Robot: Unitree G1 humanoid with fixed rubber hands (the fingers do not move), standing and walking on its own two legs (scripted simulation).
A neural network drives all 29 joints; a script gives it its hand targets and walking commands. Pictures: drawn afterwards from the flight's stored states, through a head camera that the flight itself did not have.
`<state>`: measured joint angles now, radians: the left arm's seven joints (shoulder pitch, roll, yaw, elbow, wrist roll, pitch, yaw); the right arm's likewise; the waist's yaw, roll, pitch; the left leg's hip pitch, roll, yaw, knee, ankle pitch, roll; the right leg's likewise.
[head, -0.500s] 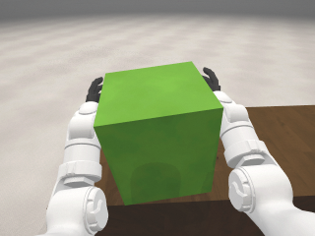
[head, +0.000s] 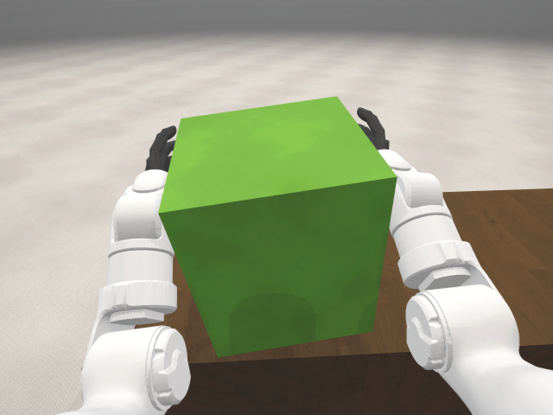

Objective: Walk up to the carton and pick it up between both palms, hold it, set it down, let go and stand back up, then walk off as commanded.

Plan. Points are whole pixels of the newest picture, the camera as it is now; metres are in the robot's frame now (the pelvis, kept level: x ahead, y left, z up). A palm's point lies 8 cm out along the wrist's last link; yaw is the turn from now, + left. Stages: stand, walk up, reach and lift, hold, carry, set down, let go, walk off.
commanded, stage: hold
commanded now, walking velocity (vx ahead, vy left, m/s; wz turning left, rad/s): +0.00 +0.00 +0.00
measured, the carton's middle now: (277, 226) +0.32 -0.01 +0.21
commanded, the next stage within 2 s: none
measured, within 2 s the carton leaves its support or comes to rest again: neither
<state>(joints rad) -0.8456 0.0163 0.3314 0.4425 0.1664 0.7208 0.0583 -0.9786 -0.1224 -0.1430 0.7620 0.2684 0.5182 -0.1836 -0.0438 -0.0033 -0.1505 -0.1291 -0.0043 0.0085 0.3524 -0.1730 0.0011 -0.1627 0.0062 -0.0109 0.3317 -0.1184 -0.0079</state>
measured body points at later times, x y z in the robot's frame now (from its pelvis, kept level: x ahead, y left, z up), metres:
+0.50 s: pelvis +0.00 +0.00 +0.00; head -0.08 +0.00 +0.44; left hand +0.39 +0.14 +0.25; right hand +0.40 -0.15 +0.27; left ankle +0.01 +0.11 -0.75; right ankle +0.04 -0.11 -0.75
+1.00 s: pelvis +0.00 +0.00 +0.00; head -0.08 +0.01 +0.44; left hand +0.39 +0.15 +0.26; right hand +0.39 -0.15 +0.28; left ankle +0.01 +0.11 -0.75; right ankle +0.04 -0.11 -0.75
